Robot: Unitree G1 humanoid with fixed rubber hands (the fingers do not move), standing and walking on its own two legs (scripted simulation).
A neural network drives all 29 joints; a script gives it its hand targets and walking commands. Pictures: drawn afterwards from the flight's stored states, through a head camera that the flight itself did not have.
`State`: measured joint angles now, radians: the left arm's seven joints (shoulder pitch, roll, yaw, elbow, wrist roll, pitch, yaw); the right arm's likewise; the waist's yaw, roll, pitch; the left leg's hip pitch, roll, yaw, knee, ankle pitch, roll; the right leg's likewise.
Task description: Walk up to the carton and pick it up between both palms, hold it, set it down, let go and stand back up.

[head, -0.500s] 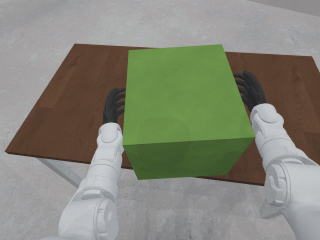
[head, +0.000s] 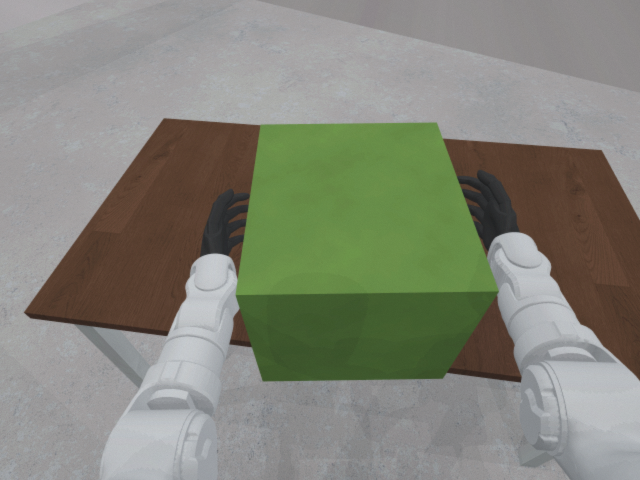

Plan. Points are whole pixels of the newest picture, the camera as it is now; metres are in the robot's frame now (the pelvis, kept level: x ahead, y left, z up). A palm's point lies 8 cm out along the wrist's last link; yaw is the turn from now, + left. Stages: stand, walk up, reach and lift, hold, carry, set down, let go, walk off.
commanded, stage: reach and lift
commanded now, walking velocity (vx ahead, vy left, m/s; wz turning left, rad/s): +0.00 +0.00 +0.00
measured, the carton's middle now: (350, 250) +0.44 +0.00 +0.01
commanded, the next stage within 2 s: none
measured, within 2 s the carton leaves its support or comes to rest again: neither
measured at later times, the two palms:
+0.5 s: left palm (210, 235) +0.37 +0.17 +0.12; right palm (513, 227) +0.40 -0.19 +0.13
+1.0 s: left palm (195, 215) +0.35 +0.17 +0.17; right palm (535, 226) +0.36 -0.19 +0.17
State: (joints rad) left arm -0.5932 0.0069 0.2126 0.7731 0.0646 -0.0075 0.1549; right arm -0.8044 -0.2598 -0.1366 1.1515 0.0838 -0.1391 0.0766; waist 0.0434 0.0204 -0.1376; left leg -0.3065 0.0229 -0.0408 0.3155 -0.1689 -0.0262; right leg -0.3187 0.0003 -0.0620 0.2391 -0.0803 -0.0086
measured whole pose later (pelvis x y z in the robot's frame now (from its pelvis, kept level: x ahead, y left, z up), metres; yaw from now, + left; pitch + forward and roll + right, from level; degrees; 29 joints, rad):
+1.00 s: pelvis -0.01 +0.01 +0.00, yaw +0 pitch -3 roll -1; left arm -0.49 0.01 0.26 0.20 0.18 0.49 0.01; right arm -0.64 -0.17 -0.12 0.61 0.15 0.26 -0.02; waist -0.07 -0.02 -0.05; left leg -0.07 0.01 -0.03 0.30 -0.18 -0.01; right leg -0.09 -0.02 -0.05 0.24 -0.10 0.01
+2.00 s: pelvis -0.01 +0.01 +0.00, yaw +0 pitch -5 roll -1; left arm -0.54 0.03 0.31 0.07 0.22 0.66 -0.08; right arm -0.67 -0.17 -0.09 0.50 0.20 0.38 -0.10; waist -0.09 -0.02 -0.04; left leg -0.02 0.01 -0.03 0.30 -0.19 -0.01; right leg -0.03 -0.01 -0.05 0.22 -0.10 0.01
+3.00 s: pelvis -0.01 +0.01 +0.00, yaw +0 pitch -5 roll -1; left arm -0.62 0.05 0.34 0.09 0.23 0.75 -0.10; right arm -0.79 -0.19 -0.08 0.54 0.22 0.48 -0.12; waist -0.07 -0.02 -0.08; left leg -0.03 0.02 -0.03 0.30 -0.18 -0.01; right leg -0.04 -0.01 -0.05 0.23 -0.10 0.00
